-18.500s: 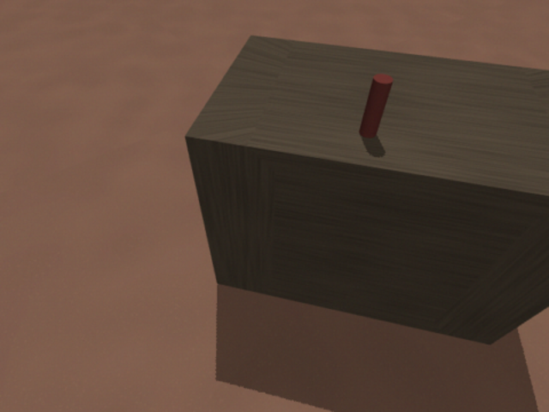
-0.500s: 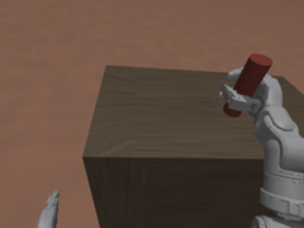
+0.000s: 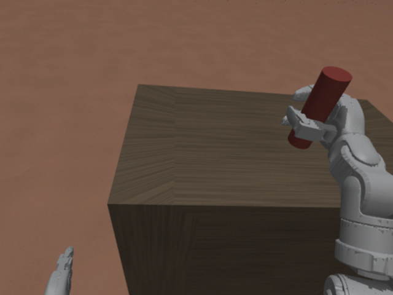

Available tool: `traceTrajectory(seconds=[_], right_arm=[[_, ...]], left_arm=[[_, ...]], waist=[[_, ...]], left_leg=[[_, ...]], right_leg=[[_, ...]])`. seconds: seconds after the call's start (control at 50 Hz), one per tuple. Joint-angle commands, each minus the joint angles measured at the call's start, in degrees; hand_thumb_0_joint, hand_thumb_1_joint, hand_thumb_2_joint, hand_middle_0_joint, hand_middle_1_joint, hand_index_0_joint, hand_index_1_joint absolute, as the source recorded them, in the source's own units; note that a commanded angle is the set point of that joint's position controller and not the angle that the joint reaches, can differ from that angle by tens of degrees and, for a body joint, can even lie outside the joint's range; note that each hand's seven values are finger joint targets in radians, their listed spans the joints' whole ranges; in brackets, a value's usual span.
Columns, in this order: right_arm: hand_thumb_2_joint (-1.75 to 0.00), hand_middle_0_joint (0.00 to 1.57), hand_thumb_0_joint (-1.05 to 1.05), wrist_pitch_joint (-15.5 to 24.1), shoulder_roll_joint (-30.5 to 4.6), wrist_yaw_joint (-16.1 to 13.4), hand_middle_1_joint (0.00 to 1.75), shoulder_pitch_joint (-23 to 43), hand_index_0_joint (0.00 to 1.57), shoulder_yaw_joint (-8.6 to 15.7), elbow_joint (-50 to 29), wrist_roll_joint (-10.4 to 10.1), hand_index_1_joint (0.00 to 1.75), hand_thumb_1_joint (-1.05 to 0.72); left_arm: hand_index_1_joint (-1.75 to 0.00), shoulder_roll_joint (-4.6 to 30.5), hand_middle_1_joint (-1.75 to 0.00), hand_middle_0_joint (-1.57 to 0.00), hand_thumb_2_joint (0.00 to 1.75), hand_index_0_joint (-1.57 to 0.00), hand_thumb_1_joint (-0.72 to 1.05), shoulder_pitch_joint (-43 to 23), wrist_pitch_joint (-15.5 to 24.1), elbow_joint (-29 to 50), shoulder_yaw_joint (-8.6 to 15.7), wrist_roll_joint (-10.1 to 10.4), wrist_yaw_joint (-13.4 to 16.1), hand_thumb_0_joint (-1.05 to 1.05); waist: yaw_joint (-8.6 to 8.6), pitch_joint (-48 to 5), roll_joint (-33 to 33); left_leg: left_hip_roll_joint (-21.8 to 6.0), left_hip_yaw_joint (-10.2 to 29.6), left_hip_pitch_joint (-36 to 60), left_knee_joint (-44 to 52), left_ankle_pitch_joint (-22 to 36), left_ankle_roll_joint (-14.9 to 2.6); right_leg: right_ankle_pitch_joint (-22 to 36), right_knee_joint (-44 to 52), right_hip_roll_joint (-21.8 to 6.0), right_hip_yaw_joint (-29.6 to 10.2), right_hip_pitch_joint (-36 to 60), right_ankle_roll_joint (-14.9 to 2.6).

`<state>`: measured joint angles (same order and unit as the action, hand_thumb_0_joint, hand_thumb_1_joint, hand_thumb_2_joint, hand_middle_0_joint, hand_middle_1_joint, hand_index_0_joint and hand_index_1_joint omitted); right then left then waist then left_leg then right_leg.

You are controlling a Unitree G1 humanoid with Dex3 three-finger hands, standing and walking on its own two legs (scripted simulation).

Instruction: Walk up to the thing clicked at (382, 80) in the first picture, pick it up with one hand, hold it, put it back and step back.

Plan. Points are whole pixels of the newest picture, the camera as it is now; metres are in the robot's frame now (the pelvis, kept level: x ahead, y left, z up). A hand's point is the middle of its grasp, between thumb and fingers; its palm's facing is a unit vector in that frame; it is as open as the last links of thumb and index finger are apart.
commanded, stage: crouch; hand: right
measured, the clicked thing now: (315, 111) +0.34 -0.19 +0.27
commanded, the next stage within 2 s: lower in 1.20 s
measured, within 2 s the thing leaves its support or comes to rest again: neither
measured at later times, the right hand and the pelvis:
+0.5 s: hand (287, 136) +0.38 -0.18 +0.18, palm faces +0.21 +0.98 -0.01, open 5.2 cm; pelvis -0.01 +0.00 +0.00, yaw +1 degrees
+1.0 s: hand (280, 137) +0.43 -0.20 +0.14, palm faces +0.19 +0.98 -0.01, open 5.3 cm; pelvis +0.00 +0.00 +0.00, yaw +2 degrees
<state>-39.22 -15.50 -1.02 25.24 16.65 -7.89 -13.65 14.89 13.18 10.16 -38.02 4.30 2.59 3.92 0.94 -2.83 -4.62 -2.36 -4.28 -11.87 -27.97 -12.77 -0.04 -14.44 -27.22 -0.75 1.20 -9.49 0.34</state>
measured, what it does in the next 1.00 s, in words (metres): stands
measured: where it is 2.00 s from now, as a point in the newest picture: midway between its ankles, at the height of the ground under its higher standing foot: outside the picture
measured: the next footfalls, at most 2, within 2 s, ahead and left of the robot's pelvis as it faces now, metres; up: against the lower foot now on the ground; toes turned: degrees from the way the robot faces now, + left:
none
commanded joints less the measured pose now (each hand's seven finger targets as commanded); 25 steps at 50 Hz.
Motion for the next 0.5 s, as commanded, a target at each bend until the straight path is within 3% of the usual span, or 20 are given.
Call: traceTrajectory(seconds=[0.0, 0.02, 0.04, 0.06, 0.08, 0.12, 0.14, 0.18, 0.2, 0.26, 0.3, 0.4, 0.44, 0.48], right_arm=[[-1.30, 1.41, 0.00, 4.6, -11.4, 0.0, 1.43, 23.1, 1.42, 4.5, -10.3, -0.5, 1.43, -0.63], [-1.31, 1.41, 0.00, 4.9, -11.7, 0.1, 1.43, 25.6, 1.42, 3.6, -14.5, -0.5, 1.43, -0.63], [-1.32, 1.43, 0.00, 4.8, -12.9, -0.1, 1.45, 25.5, 1.44, 4.9, -11.8, -0.4, 1.45, -0.66], [-1.32, 1.43, 0.00, 4.9, -12.3, -0.1, 1.44, 25.4, 1.43, 4.0, -11.8, -0.4, 1.44, -0.65], [-1.31, 1.42, 0.00, 5.1, -12.0, 0.0, 1.43, 26.2, 1.42, 3.7, -12.2, -0.3, 1.43, -0.66], [-1.32, 1.43, 0.00, 5.4, -11.8, 0.0, 1.45, 25.9, 1.44, 3.9, -10.1, -0.4, 1.45, -0.66], [-1.31, 1.42, 0.00, 5.8, -12.1, -0.1, 1.44, 26.2, 1.43, 4.0, -10.5, -0.4, 1.44, -0.64], [-1.30, 1.41, 0.00, 6.7, -11.0, -0.2, 1.42, 27.0, 1.42, 2.9, -7.6, 0.0, 1.42, -0.65], [-1.30, 1.41, 0.00, 7.0, -10.6, -0.3, 1.42, 26.9, 1.42, 2.6, -6.7, 0.1, 1.42, -0.64], [-1.31, 1.41, 0.00, 8.3, -11.8, -0.7, 1.43, 27.4, 1.42, 2.9, -1.8, 1.0, 1.43, -0.63], [-1.31, 1.41, 0.00, 10.6, -12.0, -0.7, 1.43, 29.2, 1.42, 2.8, 0.3, 1.6, 1.43, -0.60], [-1.34, 1.44, 0.00, 17.3, -14.6, -1.3, 1.46, 32.7, 1.45, 4.0, 3.5, 2.4, 1.46, -0.64], [-1.36, 1.46, 0.00, 20.5, -14.1, -1.5, 1.48, 34.7, 1.47, 3.0, 3.2, 2.7, 1.48, -0.66], [-1.37, 1.47, 0.00, 22.5, -15.4, -1.7, 1.49, 33.5, 1.48, 3.8, 7.4, 2.9, 1.49, -0.65]], left_arm=[[-0.05, 3.6, -0.05, -0.05, 0.06, -0.04, -0.54, -8.9, 3.1, 9.1, -0.6, 0.1, 0.2, 0.00], [-0.05, 5.4, -0.05, -0.05, 0.06, -0.04, -0.55, -9.0, 3.0, 8.6, 2.0, 0.1, 0.4, 0.00], [-0.05, 7.3, -0.05, -0.05, 0.06, -0.05, -0.54, -8.2, 3.0, 9.6, 3.3, -0.1, 0.6, 0.00], [-0.05, 7.9, -0.05, -0.05, 0.06, -0.05, -0.54, -8.8, 3.2, 10.6, 3.3, 0.0, 0.4, 0.00], [-0.05, 8.2, -0.05, -0.05, 0.06, -0.05, -0.55, -6.7, 3.1, 10.0, 4.0, -0.2, 0.5, 0.00], [-0.05, 6.9, -0.05, -0.05, 0.06, -0.05, -0.54, -7.4, 3.1, 11.4, 2.9, 0.2, 0.4, 0.00], [-0.05, 8.2, -0.05, -0.05, 0.06, -0.05, -0.54, -7.9, 3.4, 11.3, 4.4, 0.1, 0.7, 0.00], [-0.05, 5.2, -0.05, -0.05, 0.06, -0.04, -0.55, -6.0, 3.3, 9.7, 1.6, -0.1, 0.4, 0.00], [-0.05, 4.6, -0.05, -0.05, 0.06, -0.04, -0.55, -6.7, 3.5, 9.5, 1.4, 0.0, 0.4, 0.00], [-0.05, 6.5, -0.05, -0.05, 0.06, -0.05, -0.55, -7.0, 3.6, 7.9, 3.1, -0.5, 0.9, 0.00], [-0.05, 5.2, -0.05, -0.05, 0.06, -0.05, -0.55, -6.7, 4.1, 8.3, 1.7, -0.6, 0.7, 0.00], [-0.05, 6.5, -0.05, -0.05, 0.06, -0.05, -0.55, -7.4, 5.3, 8.3, 2.7, -1.0, 1.2, 0.00], [-0.05, 4.0, -0.05, -0.05, 0.06, -0.05, -0.55, -8.2, 5.4, 7.5, 0.7, -1.1, 1.3, 0.00], [-0.05, 7.2, -0.05, -0.05, 0.06, -0.05, -0.55, -9.3, 5.8, 9.9, 3.0, -1.3, 2.0, 0.00]], waist=[[1.40, -10.3, 5.2], [0.74, -10.3, 3.8], [-0.04, -11.5, 4.6], [0.03, -10.2, 5.4], [-0.94, -11.5, 5.8], [-0.25, -10.2, 6.0], [-0.42, -9.5, 6.1], [-0.63, -9.1, 5.2], [-0.43, -8.1, 5.5], [-1.11, -8.7, 5.6], [-0.95, -9.5, 4.6], [-0.96, -13.7, 4.1], [-0.69, -15.5, 2.4], [-1.22, -17.5, 4.9]], left_leg=[[1.3, 0.0, 3.1, 5.0, 7.1, 0.05], [1.3, 0.1, 2.5, 5.1, 5.9, -0.04], [1.5, 0.0, 2.5, 5.1, 6.3, -0.05], [1.6, -0.2, 2.3, 5.1, 5.7, -0.12], [1.6, -0.1, 2.1, 5.0, 6.7, -0.02], [1.5, -0.1, 1.9, 5.0, 6.8, 0.02], [1.6, -0.2, 1.3, 5.2, 5.4, -0.01], [1.5, -0.1, 1.0, 5.3, 5.1, -0.07], [1.4, 0.1, 0.7, 5.4, 4.9, 0.05], [1.1, 0.6, 0.4, 5.3, 5.6, 0.27], [1.3, 0.6, 0.4, 4.8, 5.7, 0.04], [1.2, 0.9, 1.4, 3.7, 7.5, 0.05], [1.0, 1.3, 2.2, 3.3, 8.7, -0.08], [1.2, 1.2, 2.9, 2.9, 9.8, 0.08]], right_leg=[[8.5, 3.2, 1.5, -0.1, 1.5, -1.57], [7.1, 3.7, 1.6, -0.1, 1.7, -1.46], [7.5, 3.7, 1.3, -0.2, 2.7, -1.52], [7.0, 4.0, 1.2, -0.4, 2.1, -1.45], [7.6, 3.8, 1.2, -0.4, 3.4, -1.55], [7.8, 3.7, 1.3, -0.4, 3.0, -1.56], [6.4, 4.1, 1.1, -0.4, 2.8, -1.59], [5.9, 4.1, 1.1, -0.5, 2.3, -1.67], [5.5, 4.0, 1.3, -0.4, 1.8, -1.73], [5.3, 3.7, 1.4, -0.1, 1.7, -1.98], [5.4, 3.7, 1.1, -0.4, 1.5, -1.74], [7.0, 2.5, 0.7, -0.3, 2.0, -1.58], [8.2, 1.9, 0.9, -0.2, 2.1, -1.52], [9.1, 1.6, 0.5, -0.4, 2.4, -1.64]])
